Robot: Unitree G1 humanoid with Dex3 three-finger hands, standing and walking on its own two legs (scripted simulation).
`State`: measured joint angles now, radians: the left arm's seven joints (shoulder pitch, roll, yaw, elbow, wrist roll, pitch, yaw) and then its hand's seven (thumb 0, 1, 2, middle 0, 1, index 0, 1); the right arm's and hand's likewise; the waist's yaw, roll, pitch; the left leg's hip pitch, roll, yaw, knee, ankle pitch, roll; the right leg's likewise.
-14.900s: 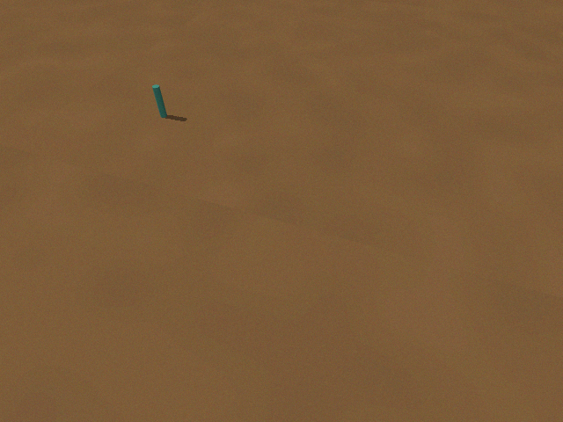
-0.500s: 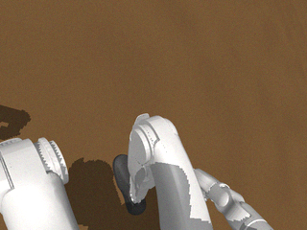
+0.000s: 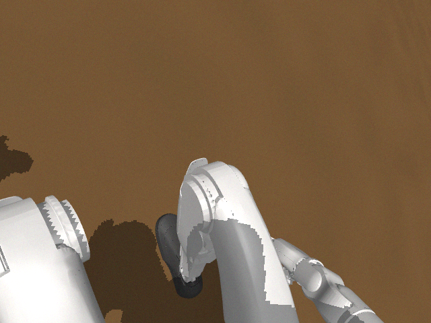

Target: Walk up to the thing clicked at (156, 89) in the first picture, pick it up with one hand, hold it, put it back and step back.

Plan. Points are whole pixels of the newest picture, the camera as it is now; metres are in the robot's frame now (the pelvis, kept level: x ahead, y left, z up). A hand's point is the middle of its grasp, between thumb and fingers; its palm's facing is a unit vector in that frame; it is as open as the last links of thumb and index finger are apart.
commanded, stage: settle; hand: left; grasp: from the side
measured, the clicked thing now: out of the picture +0.45 +0.32 -0.18
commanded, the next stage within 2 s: lift in 2.00 s
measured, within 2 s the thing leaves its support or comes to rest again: leaves its support in 0.26 s
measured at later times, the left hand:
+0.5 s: hand out of the picture +0.44 +0.33 -0.13, palm faces +0.40 -0.92 -0.02, open 5.4 cm
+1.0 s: hand out of the picture +0.42 +0.34 -0.02, palm faces +0.39 -0.92 -0.06, open 5.3 cm
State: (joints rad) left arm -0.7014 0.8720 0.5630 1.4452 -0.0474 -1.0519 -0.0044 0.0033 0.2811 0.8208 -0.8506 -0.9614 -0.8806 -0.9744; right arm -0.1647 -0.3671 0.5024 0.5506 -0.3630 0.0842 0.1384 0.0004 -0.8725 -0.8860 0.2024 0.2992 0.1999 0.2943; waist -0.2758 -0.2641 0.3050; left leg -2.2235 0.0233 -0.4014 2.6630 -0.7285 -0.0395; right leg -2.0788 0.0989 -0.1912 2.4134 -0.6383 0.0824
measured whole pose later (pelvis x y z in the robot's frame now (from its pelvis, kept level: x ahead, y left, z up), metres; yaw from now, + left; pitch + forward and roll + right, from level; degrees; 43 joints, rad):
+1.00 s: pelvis +0.01 -0.01 +0.04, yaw +6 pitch +26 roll -12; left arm -0.62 0.60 0.47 0.94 -0.11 -0.65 -0.14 0.03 0.21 1.06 -0.96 -1.13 -1.00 -1.11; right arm 0.03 -0.31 0.21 0.58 -0.15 0.11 0.11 0.00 -0.88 -0.88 0.20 0.30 0.20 0.29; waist -0.16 -0.06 0.01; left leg -2.26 0.02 -0.24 2.48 -0.70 -0.03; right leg -2.14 0.02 -0.09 2.35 -0.68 0.06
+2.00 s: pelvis +0.02 -0.02 +0.09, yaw +11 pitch +32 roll -5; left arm -0.68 0.49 0.48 0.94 -0.09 -0.54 -0.18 0.03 0.18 1.10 -0.98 -1.12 -1.02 -1.10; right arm 0.11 -0.28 0.06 0.64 -0.09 0.06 0.06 0.01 -0.88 -0.89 0.20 0.30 0.20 0.29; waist -0.13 -0.01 -0.10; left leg -2.15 0.04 -0.15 2.27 -0.69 -0.05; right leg -2.09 0.00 -0.03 2.22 -0.69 0.04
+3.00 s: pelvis +0.04 -0.02 +0.26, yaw +14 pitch +29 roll -4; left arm -0.31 0.30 0.30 0.35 -0.16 -0.26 -0.08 0.03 0.19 1.08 -0.97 -1.12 -1.01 -1.10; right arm 0.14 -0.24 -0.01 0.58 0.02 0.03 -0.02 0.01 -0.89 -0.89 0.20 0.30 0.20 0.29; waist -0.05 0.03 -0.18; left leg -1.61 0.06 -0.08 1.75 -0.65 -0.03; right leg -1.56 -0.02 -0.03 1.70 -0.66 0.03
